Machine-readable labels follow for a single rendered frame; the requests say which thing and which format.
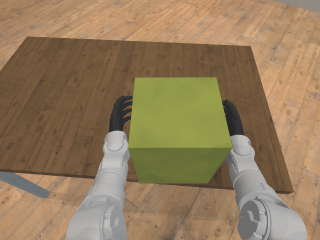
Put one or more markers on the table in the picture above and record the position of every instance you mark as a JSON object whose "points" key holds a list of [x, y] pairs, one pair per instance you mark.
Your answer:
{"points": [[57, 96]]}

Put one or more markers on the robot left forearm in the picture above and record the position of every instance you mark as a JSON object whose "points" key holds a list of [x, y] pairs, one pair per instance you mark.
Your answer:
{"points": [[111, 177]]}

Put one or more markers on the robot left upper arm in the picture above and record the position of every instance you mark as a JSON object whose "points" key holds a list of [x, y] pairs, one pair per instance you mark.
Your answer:
{"points": [[104, 222]]}

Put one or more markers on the robot right upper arm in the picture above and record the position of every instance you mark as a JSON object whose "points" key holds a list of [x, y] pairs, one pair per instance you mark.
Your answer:
{"points": [[263, 220]]}

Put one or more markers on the carton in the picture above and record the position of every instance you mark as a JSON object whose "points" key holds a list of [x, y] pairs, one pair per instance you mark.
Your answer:
{"points": [[178, 130]]}

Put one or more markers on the right robot hand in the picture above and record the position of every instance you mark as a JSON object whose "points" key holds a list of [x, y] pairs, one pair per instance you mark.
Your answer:
{"points": [[233, 120]]}

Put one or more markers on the robot right forearm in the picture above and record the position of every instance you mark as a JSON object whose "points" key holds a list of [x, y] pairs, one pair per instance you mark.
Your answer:
{"points": [[247, 179]]}

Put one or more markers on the left robot hand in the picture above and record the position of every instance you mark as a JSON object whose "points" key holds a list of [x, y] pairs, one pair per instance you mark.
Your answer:
{"points": [[116, 119]]}

